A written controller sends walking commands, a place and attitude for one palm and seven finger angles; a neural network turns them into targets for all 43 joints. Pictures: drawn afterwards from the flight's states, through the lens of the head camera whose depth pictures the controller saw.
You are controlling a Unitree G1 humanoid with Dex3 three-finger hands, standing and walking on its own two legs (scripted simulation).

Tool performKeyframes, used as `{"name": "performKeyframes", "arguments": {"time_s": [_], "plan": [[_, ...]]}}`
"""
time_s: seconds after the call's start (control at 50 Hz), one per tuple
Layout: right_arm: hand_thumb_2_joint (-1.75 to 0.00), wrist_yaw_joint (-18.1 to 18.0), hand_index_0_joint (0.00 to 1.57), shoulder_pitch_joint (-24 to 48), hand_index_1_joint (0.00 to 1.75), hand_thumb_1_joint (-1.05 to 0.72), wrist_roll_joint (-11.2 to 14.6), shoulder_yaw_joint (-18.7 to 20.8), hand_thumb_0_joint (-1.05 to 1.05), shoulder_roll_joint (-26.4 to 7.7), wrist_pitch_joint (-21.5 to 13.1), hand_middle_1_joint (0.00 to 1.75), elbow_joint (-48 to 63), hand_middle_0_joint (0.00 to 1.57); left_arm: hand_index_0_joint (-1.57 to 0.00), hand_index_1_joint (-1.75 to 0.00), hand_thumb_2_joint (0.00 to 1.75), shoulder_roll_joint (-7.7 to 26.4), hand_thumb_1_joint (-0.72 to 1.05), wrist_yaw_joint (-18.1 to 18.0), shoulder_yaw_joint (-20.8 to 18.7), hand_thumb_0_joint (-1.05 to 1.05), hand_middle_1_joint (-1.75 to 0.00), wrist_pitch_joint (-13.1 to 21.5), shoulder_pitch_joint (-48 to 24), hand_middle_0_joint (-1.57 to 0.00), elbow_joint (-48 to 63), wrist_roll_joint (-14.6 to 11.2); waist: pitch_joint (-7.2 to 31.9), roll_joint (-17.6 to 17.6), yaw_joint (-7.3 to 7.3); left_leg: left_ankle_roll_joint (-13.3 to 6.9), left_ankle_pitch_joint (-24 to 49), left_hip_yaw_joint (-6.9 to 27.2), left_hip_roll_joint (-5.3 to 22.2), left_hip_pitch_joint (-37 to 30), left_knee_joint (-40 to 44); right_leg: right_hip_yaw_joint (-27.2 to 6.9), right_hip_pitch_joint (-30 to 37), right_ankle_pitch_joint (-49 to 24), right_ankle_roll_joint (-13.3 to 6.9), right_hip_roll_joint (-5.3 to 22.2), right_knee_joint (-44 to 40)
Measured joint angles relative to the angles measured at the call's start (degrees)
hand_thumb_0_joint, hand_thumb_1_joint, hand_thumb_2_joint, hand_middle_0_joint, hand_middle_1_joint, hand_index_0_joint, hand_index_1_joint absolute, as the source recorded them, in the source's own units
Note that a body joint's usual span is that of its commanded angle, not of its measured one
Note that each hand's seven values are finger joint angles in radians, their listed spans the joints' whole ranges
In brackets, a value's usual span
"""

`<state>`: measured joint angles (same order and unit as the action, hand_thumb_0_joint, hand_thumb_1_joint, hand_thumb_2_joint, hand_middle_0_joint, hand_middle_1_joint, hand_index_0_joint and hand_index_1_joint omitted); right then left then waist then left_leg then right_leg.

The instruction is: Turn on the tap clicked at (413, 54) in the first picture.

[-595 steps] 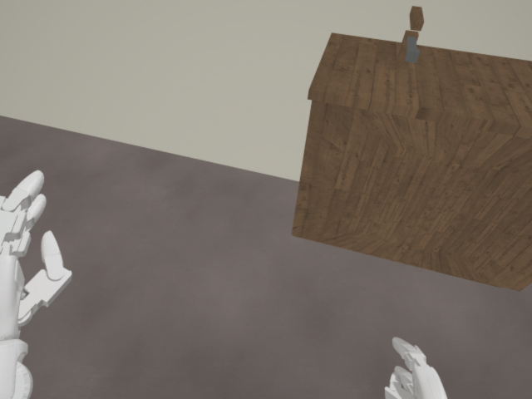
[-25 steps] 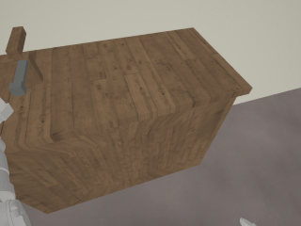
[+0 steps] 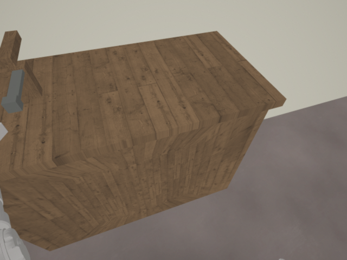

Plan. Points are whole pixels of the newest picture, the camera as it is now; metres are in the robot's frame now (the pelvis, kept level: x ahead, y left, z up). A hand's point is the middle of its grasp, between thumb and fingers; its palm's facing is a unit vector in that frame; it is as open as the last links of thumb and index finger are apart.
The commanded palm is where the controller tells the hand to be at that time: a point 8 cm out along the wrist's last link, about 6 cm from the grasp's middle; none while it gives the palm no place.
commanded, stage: push the lever round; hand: left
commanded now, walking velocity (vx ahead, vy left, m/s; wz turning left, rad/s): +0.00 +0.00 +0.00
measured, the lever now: (12, 104) +0.41 +0.38 +0.14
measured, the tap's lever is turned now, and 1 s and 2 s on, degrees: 0 7 34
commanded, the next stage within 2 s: none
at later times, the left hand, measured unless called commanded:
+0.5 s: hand (12, 124) +0.37 +0.37 +0.12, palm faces +0.58 -0.81 -0.07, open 7.8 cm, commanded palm +0.32 +0.40 +0.13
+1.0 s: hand (27, 122) +0.37 +0.33 +0.13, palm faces +0.59 -0.81 -0.05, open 7.7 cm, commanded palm +0.33 +0.36 +0.13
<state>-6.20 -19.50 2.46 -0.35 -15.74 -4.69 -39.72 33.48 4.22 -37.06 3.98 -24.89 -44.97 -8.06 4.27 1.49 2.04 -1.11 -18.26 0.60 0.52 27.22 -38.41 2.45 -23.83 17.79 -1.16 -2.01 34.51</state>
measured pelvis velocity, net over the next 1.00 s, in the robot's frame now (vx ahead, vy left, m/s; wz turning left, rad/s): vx -0.01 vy -0.01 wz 0.02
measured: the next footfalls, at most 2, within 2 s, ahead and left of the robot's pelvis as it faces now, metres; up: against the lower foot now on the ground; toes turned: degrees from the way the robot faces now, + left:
none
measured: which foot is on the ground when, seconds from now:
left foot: down 0.00-1.00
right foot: down 0.00-1.00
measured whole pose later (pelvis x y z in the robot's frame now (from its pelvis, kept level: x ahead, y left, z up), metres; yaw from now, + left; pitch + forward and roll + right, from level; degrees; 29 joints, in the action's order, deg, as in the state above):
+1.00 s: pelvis -0.01 -0.01 +0.00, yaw +1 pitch +6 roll -2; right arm -6.3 -16.0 1.7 -0.9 -14.5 -5.9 -41.3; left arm 25.5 -5.7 -29.2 2.4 -27.3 -38.5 -6.6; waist 3.4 1.6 1.1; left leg -0.5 -16.9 1.8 0.3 25.6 -36.8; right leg 3.6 -22.1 17.1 -1.7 -1.9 33.3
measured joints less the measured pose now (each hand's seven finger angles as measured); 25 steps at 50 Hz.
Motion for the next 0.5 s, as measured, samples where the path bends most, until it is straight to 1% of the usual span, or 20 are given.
{"name": "performKeyframes", "arguments": {"time_s": [0.06, 0.16, 0.22, 0.28, 0.32, 0.38, 0.44, 0.5], "plan": [[-0.90, 0.0, 0.20, 1.0, 0.30, -0.91, -0.2, -0.5, 0.01, 0.3, -0.3, 0.30, 0.3, 0.20, -0.16, -0.15, 0.90, 0.1, 0.90, -1.1, -0.3, 0.02, -0.15, -0.1, -0.8, -0.16, -0.7, 0.7, -0.3, -0.1, -0.12, 0.0, 0.1, 0.2, -0.1, 0.3, -0.2, 0.2, -0.2, 0.0, 0.0, 0.1, 0.2], [-0.90, -0.1, 0.20, 2.1, 0.30, -0.91, -0.6, -1.0, 0.01, 0.7, -0.8, 0.30, 0.4, 0.20, -0.15, -0.15, 0.90, 0.7, 0.90, -1.5, 0.3, 0.02, -0.15, 1.6, -2.8, -0.16, -1.5, 1.5, -0.9, -0.6, -0.55, 0.0, 0.2, 0.7, -0.2, 1.2, -0.7, 0.7, -0.8, -0.1, 0.0, 0.1, 0.5], [-0.90, -0.2, 0.20, 2.1, 0.30, -0.91, -0.4, -0.9, 0.01, 0.6, -1.0, 0.30, 0.2, 0.20, -0.15, -0.15, 0.90, 0.7, 0.90, -0.9, 1.7, 0.02, -0.15, 1.8, -3.7, -0.15, -1.2, 1.1, -1.0, -0.6, -0.82, 0.0, 0.3, 1.0, -0.2, 1.5, -0.8, 1.0, -0.8, -0.2, 0.0, 0.1, 0.2], [-0.90, -0.3, 0.20, 1.9, 0.30, -0.91, -0.2, -0.6, 0.01, 0.4, -1.1, 0.30, -0.1, 0.20, -0.15, -0.15, 0.90, -0.3, 0.90, -0.3, 3.2, 0.02, -0.15, 1.5, -3.6, -0.15, 0.2, 0.4, -0.8, -0.3, -1.06, 0.0, 0.3, 1.0, -0.3, 1.1, -0.5, 1.0, -0.3, -0.4, 0.1, 0.2, -0.4], [-0.90, -0.3, 0.20, 1.7, 0.30, -0.91, -0.1, -0.6, 0.01, 0.4, -1.0, 0.30, -0.2, 0.20, -0.15, -0.15, 0.90, -0.9, 0.90, -0.1, 3.5, 0.02, -0.15, 1.0, -3.3, -0.15, 0.4, 0.0, -0.4, -0.2, -0.95, -0.1, 0.4, 0.8, -0.4, 0.8, -0.1, 0.8, -0.1, -0.4, 0.2, 0.3, -0.6], [-0.90, -0.3, 0.20, 1.5, 0.30, -0.91, 0.1, -0.6, 0.01, 0.3, -0.9, 0.30, -0.2, 0.20, -0.15, -0.15, 0.90, -1.3, 0.90, -0.8, 3.6, 0.02, -0.15, -0.3, -3.1, -0.16, -0.2, -0.2, 0.0, -0.2, -0.58, -0.2, 0.3, 0.6, -0.4, 0.3, 0.2, 0.6, 0.2, -0.3, 0.3, 0.4, -0.7], [-0.90, -0.1, 0.20, 1.4, 0.30, -0.91, -0.1, -0.7, 0.01, 0.4, -0.8, 0.30, 0.1, 0.20, -0.16, -0.15, 0.90, -1.5, 0.90, -2.1, 3.1, 0.02, -0.15, -1.2, -2.8, -0.16, -0.5, 0.5, -0.1, -0.3, -0.19, -0.2, 0.3, 0.4, -0.4, 0.2, 0.3, 0.4, 0.2, -0.3, 0.3, 0.4, -0.7], [-0.90, 0.2, 0.20, 1.1, 0.30, -0.91, -0.4, -0.4, 0.01, 0.5, -0.8, 0.30, 0.2, 0.20, -0.16, -0.15, 0.90, -2.5, 0.90, -3.8, 3.1, 0.02, -0.15, -0.5, -1.9, -0.16, 1.7, 1.4, -0.5, -0.4, -0.15, -0.2, 0.2, 0.2, -0.3, 0.0, 0.3, 0.2, 0.3, -0.2, 0.2, 0.2, -0.7]]}}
